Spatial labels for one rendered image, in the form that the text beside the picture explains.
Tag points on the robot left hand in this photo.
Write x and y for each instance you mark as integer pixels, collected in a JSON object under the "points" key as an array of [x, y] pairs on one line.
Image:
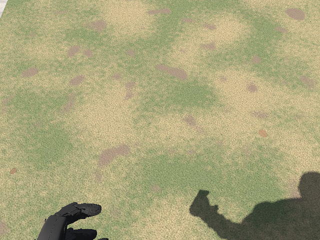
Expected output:
{"points": [[55, 227]]}

